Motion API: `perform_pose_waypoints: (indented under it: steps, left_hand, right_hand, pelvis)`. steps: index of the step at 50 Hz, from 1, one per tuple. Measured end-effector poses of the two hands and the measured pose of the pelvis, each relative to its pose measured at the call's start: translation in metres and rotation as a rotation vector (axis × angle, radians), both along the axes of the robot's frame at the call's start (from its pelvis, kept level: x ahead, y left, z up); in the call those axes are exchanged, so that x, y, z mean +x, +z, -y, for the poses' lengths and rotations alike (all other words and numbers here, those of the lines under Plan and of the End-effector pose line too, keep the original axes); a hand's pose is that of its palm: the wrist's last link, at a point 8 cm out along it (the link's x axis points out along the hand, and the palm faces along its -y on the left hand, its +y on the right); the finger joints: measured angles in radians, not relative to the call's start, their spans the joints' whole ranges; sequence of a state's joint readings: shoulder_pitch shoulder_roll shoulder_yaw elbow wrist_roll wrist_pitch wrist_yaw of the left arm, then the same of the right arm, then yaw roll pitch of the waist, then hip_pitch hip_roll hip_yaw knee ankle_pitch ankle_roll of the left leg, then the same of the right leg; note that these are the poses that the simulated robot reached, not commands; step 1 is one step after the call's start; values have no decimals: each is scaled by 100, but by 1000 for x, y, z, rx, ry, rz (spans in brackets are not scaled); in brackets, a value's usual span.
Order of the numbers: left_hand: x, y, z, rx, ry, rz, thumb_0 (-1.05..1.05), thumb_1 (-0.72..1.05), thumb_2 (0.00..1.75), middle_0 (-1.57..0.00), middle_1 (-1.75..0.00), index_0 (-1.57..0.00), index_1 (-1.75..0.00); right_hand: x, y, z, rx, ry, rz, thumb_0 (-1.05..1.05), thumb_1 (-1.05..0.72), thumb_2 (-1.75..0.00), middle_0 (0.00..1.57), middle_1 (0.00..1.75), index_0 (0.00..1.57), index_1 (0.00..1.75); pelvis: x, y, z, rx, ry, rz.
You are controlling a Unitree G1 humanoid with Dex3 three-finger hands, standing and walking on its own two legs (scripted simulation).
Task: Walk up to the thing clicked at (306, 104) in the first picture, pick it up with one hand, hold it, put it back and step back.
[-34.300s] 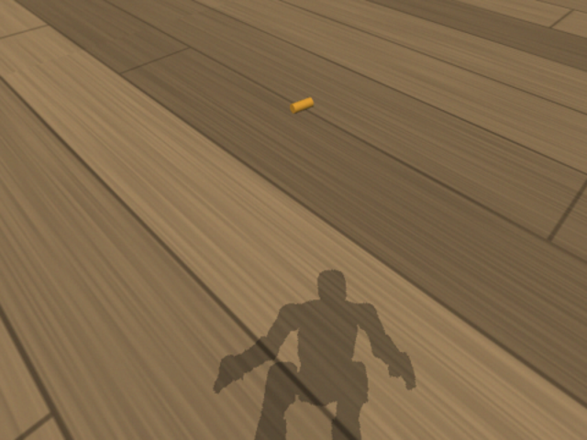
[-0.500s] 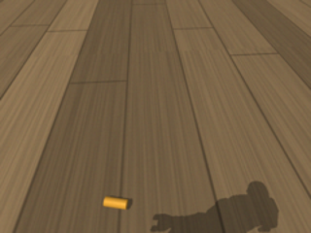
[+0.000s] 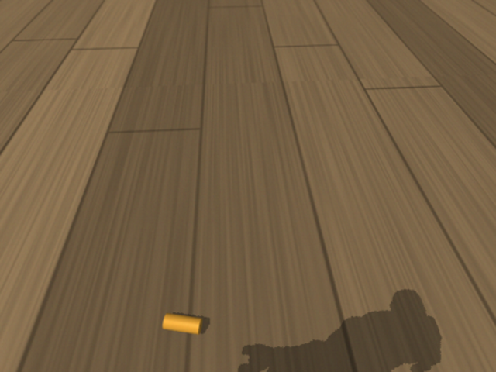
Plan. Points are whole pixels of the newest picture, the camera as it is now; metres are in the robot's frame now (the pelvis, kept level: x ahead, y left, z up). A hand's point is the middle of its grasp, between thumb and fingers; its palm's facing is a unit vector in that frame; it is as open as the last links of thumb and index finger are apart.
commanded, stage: stand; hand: left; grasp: from above
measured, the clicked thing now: (182, 323) +0.43 +0.26 -0.75
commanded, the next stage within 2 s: step back in 0.08 s
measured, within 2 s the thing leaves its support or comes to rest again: neither
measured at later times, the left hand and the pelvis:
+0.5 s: hand out of the picture +0.09 +0.32 -0.18, palm faces -0.02 -0.93 -0.37, open 7.4 cm; pelvis -0.07 +0.05 -0.02, yaw +0 degrees
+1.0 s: hand out of the picture -0.06 +0.30 -0.15, palm faces -0.06 -0.91 -0.42, open 7.4 cm; pelvis -0.18 +0.05 -0.02, yaw -3 degrees
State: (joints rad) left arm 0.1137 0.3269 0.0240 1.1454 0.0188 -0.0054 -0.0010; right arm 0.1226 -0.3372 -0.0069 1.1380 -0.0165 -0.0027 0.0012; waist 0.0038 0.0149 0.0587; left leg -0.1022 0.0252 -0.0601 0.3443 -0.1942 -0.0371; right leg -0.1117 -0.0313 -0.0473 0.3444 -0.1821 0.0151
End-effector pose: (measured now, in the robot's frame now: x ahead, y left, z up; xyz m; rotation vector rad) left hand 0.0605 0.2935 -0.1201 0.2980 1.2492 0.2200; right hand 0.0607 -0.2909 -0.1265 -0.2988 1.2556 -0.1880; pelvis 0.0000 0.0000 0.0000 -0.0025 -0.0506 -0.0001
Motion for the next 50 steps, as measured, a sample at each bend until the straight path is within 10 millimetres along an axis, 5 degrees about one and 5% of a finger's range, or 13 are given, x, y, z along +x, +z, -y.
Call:
perform_pose_waypoints:
  steps: [12,19,23,33,41,50]
  left_hand:
    - [1,-4,-23,32,0,31,1,90,90,-21,-30,-21,-30]
    - [24,-24,-61,41,-50,117,1,90,90,-21,-30,-21,-30]
    - [23,-25,-67,38,-56,130,1,90,90,-20,-30,-20,-30]
    - [-32,-22,-64,33,-116,36,1,90,90,-20,-30,-20,-30]
    - [-81,-12,-51,64,-133,58,1,90,90,-20,-30,-20,-30]
    - [-122,11,-50,81,-111,120,1,90,90,-21,-30,-21,-30]
  right_hand:
    - [-5,-2,5,-30,-11,8,1,-91,-90,21,30,21,30]
    - [-44,-2,-8,-114,-6,-27,0,-91,-90,21,30,21,30]
    - [-71,5,-25,-114,-8,-70,1,-91,-90,21,30,21,30]
    - [-91,1,-45,-78,-48,57,1,-90,-90,21,30,21,30]
    - [-118,-20,-28,-33,-61,110,1,-90,-90,21,30,21,30]
    - [-165,-5,-18,-55,-28,70,1,-90,-90,21,30,21,30]
  pelvis:
    - [-26,-10,-13,0,8,-11]
    - [-49,-30,-45,-4,20,-29]
    - [-63,-24,-52,-13,20,-30]
    - [-96,-21,-59,-5,-57,-21]
    - [-136,-31,-44,-19,-78,-1]
    - [-178,-17,-45,30,-54,-22]
